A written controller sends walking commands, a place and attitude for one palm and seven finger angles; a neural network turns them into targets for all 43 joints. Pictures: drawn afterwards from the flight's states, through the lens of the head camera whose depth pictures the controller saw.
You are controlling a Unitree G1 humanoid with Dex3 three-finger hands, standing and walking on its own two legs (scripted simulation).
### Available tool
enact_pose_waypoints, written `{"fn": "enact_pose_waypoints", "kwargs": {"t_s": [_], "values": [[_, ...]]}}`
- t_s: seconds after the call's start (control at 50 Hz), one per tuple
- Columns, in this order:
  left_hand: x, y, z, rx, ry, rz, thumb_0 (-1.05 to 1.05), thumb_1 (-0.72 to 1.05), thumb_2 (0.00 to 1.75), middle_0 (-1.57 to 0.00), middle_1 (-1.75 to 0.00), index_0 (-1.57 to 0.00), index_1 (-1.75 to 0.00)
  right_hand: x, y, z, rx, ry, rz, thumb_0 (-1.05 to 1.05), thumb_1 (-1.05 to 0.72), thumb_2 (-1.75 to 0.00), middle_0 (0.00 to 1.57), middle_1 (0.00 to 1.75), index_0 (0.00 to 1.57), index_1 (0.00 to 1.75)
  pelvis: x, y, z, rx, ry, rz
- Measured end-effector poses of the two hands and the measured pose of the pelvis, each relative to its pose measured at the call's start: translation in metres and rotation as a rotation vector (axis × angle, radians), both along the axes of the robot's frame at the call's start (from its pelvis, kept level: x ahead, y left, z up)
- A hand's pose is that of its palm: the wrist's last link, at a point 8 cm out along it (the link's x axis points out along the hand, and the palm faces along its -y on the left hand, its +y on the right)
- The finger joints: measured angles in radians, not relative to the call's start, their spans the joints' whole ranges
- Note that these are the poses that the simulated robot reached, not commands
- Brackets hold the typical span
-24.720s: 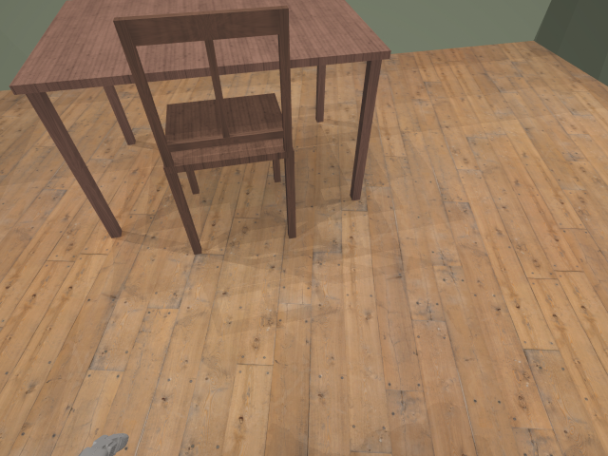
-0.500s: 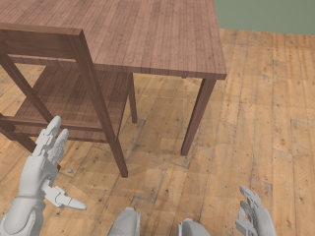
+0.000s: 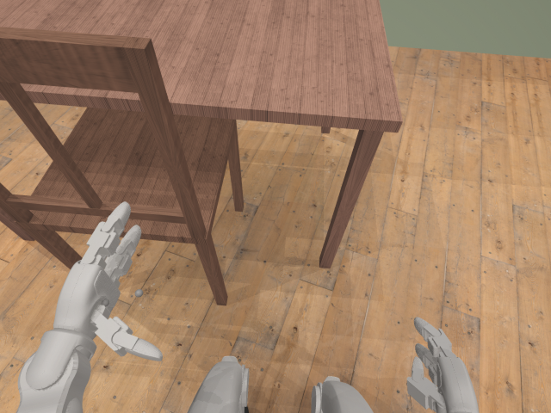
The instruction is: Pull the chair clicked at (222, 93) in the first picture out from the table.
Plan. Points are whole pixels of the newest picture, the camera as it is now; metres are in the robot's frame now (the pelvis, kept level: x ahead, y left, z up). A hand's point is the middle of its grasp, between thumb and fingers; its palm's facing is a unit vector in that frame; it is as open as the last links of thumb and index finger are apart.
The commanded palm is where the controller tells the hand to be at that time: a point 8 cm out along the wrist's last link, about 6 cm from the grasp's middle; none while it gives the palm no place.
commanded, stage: aim the fingers beside a spindle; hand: left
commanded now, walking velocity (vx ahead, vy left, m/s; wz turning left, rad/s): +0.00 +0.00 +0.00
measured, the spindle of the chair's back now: (59, 154) +0.49 +0.41 +0.04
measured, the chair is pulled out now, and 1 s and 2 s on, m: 0.00 0.00 0.00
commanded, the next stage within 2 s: none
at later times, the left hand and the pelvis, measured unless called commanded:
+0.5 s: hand (148, 266) +0.30 +0.20 +0.04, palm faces -0.05 -1.00 -0.02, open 17.0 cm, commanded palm +0.28 +0.25 +0.04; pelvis +0.01 +0.01 -0.01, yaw +0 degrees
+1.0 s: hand (163, 254) +0.33 +0.19 +0.01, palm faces -0.06 -1.00 -0.02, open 17.0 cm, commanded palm +0.32 +0.25 +0.02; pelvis +0.01 +0.01 -0.02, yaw -1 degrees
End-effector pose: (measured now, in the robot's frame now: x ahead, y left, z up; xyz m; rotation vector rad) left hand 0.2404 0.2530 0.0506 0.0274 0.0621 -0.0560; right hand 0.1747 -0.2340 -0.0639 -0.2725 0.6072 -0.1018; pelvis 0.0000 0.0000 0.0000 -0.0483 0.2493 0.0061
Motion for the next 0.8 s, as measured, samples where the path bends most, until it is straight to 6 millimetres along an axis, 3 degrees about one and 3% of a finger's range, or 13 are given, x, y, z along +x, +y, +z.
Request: {"fn": "enact_pose_waypoints", "kwargs": {"t_s": [0.14,0.24,0.48,0.58,0.8], "values": [[0.017,0.006,0.002,0.005,-0.052,0.026,-0.01,-0.5,0.3,-0.06,-0.08,-0.06,-0.08,-0.006,0.0,-0.004,-0.013,0.031,-0.007,0.01,-0.9,-0.9,0.2,0.3,0.2,0.3,0.002,0.004,-0.003,-0.003,0.017,-0.003],[0.026,0.007,-0.008,0.004,-0.008,0.009,-0.01,-0.5,0.3,-0.06,-0.08,-0.06,-0.08,-0.007,0.002,-0.008,-0.013,0.055,-0.011,0.01,-0.9,-0.9,0.2,0.3,0.2,0.3,0.004,0.007,-0.004,-0.004,0.031,-0.005],[0.041,0.004,-0.012,-0.003,-0.039,0.006,-0.01,-0.5,0.3,-0.06,-0.08,-0.05,-0.08,0.001,0.009,-0.014,-0.012,0.073,0.005,0.01,-0.9,-0.9,0.2,0.3,0.2,0.3,0.01,0.013,-0.008,-0.007,0.055,-0.006],[0.047,0.0,-0.022,-0.007,-0.003,-0.007,-0.01,-0.5,0.3,-0.06,-0.08,-0.06,-0.08,0.005,0.012,-0.018,-0.003,0.08,0.009,0.01,-0.9,-0.89,0.2,0.3,0.2,0.3,0.011,0.014,-0.01,-0.005,0.066,-0.008],[0.058,0.004,-0.025,0.006,-0.039,0.016,-0.01,-0.5,0.3,-0.06,-0.08,-0.06,-0.08,0.004,0.008,-0.027,-0.008,0.11,0.012,0.01,-0.9,-0.89,0.2,0.3,0.2,0.3,0.01,0.01,-0.016,-0.006,0.083,-0.008]]}}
